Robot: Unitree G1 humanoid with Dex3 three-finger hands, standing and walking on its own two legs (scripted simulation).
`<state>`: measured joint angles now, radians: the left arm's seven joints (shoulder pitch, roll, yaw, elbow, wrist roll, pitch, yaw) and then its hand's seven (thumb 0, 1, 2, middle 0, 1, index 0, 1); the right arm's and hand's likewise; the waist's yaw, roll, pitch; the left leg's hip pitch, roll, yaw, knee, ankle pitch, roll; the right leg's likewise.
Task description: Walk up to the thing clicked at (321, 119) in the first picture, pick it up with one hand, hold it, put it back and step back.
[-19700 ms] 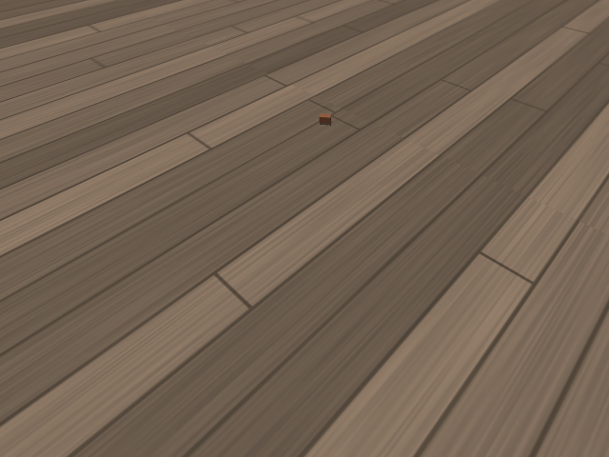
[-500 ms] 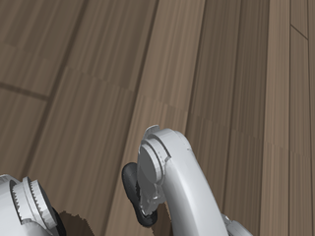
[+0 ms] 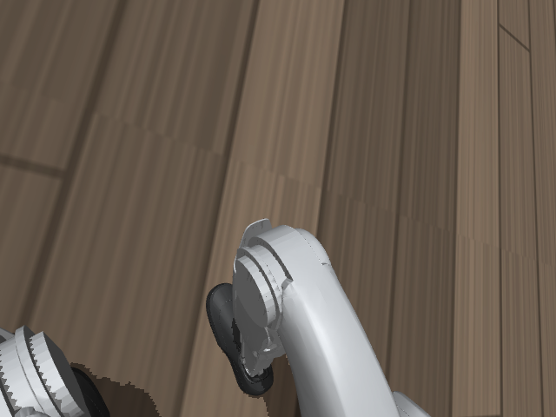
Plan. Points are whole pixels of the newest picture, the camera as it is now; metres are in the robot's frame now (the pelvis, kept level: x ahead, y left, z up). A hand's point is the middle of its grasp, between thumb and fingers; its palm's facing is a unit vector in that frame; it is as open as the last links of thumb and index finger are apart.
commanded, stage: rest palm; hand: left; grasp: from above
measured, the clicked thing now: out of the picture +0.48 +0.34 -0.28
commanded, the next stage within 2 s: close in 0.12 s
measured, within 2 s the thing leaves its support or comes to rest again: neither
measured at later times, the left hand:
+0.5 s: hand out of the picture +0.47 +0.33 -0.24, palm faces -0.45 -0.12 -0.89, open 12.3 cm
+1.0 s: hand out of the picture +0.47 +0.33 -0.25, palm faces -0.43 -0.11 -0.90, open 10.0 cm
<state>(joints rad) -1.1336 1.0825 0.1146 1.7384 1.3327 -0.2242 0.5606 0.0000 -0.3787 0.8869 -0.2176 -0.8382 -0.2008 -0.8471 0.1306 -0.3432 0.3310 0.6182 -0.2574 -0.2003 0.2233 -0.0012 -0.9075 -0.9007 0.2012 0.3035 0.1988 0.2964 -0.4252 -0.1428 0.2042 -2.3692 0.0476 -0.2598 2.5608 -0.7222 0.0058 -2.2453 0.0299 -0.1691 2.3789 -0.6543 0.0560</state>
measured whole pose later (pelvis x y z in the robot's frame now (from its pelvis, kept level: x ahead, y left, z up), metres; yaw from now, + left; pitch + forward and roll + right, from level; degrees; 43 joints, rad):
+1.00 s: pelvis +0.00 +0.00 +0.00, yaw -1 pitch +28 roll -15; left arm -1.14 1.10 0.09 1.72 1.33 -0.24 0.58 0.00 0.12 0.49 -0.56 -0.58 -0.58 -0.55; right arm 0.10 -0.35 0.35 0.62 -0.27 -0.20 0.21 0.00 -0.90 -0.90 0.20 0.30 0.20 0.30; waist -0.42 -0.16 0.21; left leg -2.36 0.05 -0.27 2.55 -0.72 0.01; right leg -2.23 0.04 -0.18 2.36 -0.65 0.06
